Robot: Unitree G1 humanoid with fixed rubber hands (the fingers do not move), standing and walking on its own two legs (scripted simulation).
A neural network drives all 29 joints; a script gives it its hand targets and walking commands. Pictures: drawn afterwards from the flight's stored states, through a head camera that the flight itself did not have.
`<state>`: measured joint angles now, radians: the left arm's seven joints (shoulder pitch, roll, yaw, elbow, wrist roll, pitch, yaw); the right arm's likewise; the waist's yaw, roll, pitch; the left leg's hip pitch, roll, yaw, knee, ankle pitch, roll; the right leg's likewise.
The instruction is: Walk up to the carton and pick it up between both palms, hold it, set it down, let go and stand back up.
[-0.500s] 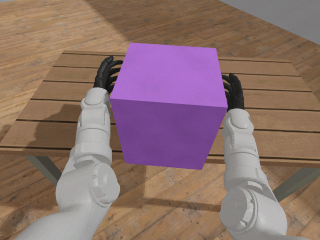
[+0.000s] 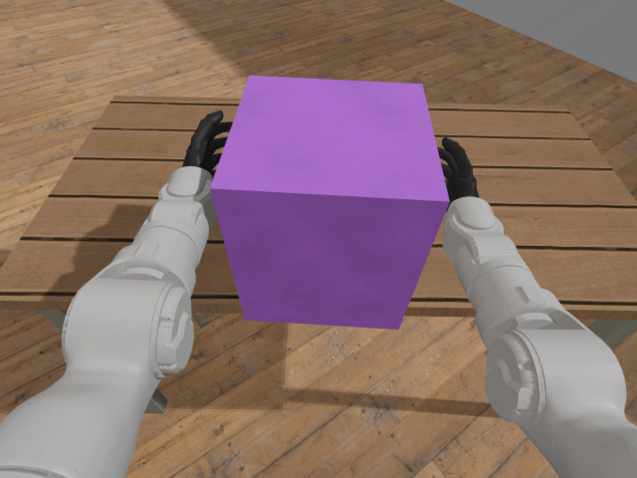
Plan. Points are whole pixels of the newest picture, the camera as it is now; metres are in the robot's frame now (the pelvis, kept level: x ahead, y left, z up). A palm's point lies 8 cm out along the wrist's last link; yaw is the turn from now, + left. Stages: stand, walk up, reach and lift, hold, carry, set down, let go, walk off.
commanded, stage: set down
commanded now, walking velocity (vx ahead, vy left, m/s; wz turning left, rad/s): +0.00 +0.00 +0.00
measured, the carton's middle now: (328, 209) +0.47 +0.03 +0.07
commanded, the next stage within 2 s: none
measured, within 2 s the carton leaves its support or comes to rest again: neither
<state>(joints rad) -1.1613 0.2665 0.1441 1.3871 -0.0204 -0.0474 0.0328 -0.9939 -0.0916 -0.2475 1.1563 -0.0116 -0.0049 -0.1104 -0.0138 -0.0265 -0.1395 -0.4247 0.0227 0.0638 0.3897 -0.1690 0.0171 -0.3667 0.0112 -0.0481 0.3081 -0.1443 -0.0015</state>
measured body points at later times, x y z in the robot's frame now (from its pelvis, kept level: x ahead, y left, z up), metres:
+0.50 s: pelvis -0.01 -0.02 -0.01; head +0.02 +0.01 +0.44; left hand +0.47 +0.24 +0.21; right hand +0.47 -0.19 +0.18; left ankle +0.00 +0.10 -0.74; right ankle -0.01 -0.12 -0.74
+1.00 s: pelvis -0.02 -0.01 +0.00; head +0.00 +0.02 +0.45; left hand +0.46 +0.23 +0.25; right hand +0.45 -0.19 +0.24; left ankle +0.00 +0.10 -0.74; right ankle -0.01 -0.12 -0.74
